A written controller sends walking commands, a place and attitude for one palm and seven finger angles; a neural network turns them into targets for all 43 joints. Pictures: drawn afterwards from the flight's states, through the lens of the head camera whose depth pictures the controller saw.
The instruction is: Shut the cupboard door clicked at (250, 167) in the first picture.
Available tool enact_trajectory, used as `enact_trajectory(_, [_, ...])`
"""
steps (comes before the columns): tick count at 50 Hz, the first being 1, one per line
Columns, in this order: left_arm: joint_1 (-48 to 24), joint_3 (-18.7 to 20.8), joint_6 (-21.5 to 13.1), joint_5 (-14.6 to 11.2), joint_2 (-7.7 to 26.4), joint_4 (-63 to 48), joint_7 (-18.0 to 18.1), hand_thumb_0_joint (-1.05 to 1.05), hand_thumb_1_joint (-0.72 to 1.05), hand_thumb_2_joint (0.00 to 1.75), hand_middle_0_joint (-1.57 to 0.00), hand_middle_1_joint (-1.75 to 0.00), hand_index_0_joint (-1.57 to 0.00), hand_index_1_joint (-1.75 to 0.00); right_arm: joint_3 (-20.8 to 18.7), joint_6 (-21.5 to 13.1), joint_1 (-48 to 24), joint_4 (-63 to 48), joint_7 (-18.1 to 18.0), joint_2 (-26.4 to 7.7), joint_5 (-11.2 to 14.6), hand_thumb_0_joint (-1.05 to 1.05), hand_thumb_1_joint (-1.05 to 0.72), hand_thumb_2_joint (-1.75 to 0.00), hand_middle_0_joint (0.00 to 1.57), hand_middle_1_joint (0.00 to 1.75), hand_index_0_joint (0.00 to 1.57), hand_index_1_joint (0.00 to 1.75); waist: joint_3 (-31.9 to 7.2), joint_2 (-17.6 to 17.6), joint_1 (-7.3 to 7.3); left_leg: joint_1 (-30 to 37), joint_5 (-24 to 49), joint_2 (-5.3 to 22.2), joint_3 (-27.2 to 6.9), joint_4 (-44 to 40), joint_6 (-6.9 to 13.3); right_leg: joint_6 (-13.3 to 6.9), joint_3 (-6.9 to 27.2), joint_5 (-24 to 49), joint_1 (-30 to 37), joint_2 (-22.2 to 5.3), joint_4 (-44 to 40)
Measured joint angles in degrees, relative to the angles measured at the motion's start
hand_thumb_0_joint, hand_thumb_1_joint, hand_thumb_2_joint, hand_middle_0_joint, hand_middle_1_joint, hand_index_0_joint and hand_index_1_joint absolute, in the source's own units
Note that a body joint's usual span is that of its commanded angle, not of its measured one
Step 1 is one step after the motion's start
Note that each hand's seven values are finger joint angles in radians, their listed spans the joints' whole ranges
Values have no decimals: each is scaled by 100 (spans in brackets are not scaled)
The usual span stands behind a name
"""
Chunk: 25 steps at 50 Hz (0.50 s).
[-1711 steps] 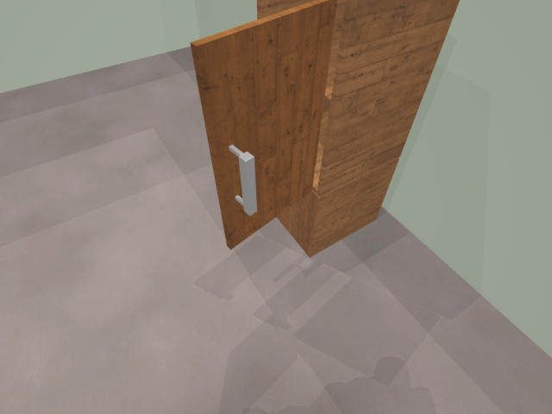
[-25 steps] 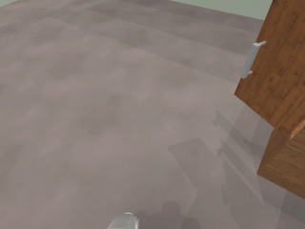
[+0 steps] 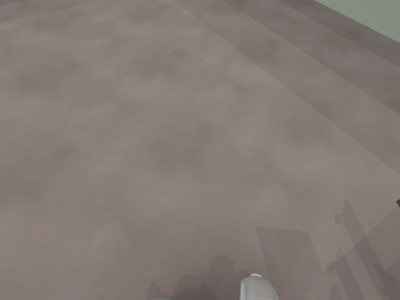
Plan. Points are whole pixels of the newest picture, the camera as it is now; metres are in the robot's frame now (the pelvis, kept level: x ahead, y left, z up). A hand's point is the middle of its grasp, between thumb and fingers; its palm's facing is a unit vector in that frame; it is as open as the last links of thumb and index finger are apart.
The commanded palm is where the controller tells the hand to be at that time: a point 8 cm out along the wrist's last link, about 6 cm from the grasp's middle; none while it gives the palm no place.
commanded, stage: walk to a spot facing it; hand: left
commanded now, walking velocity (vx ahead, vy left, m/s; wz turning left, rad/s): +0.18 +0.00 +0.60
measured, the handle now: out of the picture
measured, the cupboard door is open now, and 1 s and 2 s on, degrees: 64 64 64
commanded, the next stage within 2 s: turn to face it in 0.30 s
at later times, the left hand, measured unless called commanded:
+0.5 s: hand (141, 277) +0.18 +0.15 -0.17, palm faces +0.30 -0.93 -0.22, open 7.4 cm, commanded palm none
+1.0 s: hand (133, 272) +0.19 +0.17 -0.18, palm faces +0.15 -0.96 -0.22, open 7.4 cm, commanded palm none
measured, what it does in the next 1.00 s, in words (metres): walks ahead: right foot, then left foot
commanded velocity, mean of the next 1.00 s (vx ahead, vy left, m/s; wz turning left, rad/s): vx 0.00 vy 0.00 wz -0.16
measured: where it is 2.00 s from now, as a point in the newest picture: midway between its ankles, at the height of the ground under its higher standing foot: (204, 292)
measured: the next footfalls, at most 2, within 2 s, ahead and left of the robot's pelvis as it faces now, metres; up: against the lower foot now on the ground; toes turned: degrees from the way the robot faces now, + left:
right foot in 0.20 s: +0.22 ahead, -0.17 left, +0.00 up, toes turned +2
left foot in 0.54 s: +0.19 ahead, +0.09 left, +0.00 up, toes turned +22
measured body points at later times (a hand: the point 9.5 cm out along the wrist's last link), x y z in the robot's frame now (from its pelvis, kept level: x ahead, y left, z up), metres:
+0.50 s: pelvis +0.16 -0.05 +0.00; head +0.21 -0.02 +0.44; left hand +0.16 +0.20 -0.15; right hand +0.30 -0.28 -0.14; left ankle +0.14 +0.08 -0.71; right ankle +0.18 -0.17 -0.73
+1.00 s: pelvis +0.20 -0.02 +0.00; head +0.25 +0.00 +0.44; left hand +0.18 +0.23 -0.16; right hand +0.35 -0.25 -0.14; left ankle +0.17 +0.09 -0.71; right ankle +0.21 -0.14 -0.73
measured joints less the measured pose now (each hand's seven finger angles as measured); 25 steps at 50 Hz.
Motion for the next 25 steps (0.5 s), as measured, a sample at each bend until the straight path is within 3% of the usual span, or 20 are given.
enact_trajectory(5, [-620, -29, 12, -25, 30, -305, -24, 1, 91, 89, -20, -30, -20, -30, -62, 51, 425, 196, 11, 128, 2, 0, -91, -90, 20, 30, 21, 30, -131, 31, -254, 404, -146, 75, -374, -279, -168, 99, 1, 414, 50, 187, -1357])
enact_trajectory(9, [-865, -82, -77, -58, 71, -503, -16, 1, 91, 89, -20, -30, -20, -30, -152, 145, 698, 283, -25, 99, 21, 0, -91, -90, 20, 30, 21, 30, -173, 118, -421, 489, -648, 174, -642, 145, -371, 41, -173, 685, 711, 521, -2528])
enact_trajectory(10, [-868, -115, -144, -53, 107, -573, -10, 1, 91, 89, -20, -30, -20, -30, -182, 160, 801, 285, -24, 89, 45, 0, -91, -90, 20, 30, 21, 30, -221, 73, -453, 386, -843, 119, -688, 478, -399, -102, -191, 865, 969, 508, -2885])
enact_trajectory(12, [-938, -154, -238, -33, 9, -606, 62, 1, 91, 89, -20, -30, -20, -30, -269, 232, 756, 339, -47, -42, 67, 0, -91, -90, 20, 30, 21, 30, -122, 236, -482, -99, -1545, 149, -655, 1870, -461, -401, -389, 602, 997, 521, -2604])
enact_trajectory(14, [-898, -205, -223, -34, -95, -622, 122, 0, 91, 89, -20, -30, -20, -30, -332, 310, 675, 347, -65, -149, 46, 0, -91, -90, 20, 30, 20, 30, -46, 308, -514, -634, -1664, 190, -449, 3239, -528, -447, -582, 343, 1150, 444, -2527])
enact_trajectory(16, [-785, -216, -159, -36, -176, -583, 176, 0, 91, 89, -20, -30, -20, -30, -358, 378, 587, 313, -32, -208, 34, 0, -91, -90, 20, 30, 20, 30, -38, 295, -529, -1034, -1416, 327, -217, 3921, -594, -397, -753, 283, 1363, 358, -2685])
enact_trajectory(18, [-649, -216, -114, -33, -215, -500, 198, 0, 90, 89, -20, -30, -20, -30, -353, 426, 488, 241, 15, -219, 27, 0, -91, -90, 19, 30, 20, 30, -47, 227, -533, -1255, -1216, 475, -52, 3895, -660, -399, -930, 263, 1556, 269, -2865])
enact_trajectory(21, [-443, -206, -70, -25, -206, -353, 200, 0, 90, 89, -20, -30, -20, -30, -315, 454, 313, 118, 73, -191, 28, 0, -91, -90, 19, 30, 20, 30, -30, 79, -471, -1318, -1072, 626, 114, 3177, -711, -390, -1185, 181, 1779, 135, -3011])
enact_trajectory(25, [-107, -160, -79, -13, -125, -111, 209, 1, 90, 89, -20, -30, -20, -30, -219, 366, 1, 22, 49, -148, 36, 0, -91, -90, 19, 30, 20, 30, 29, -74, -179, -933, -790, 631, 193, 1670, -643, -308, -1340, -44, 1924, 44, -2893])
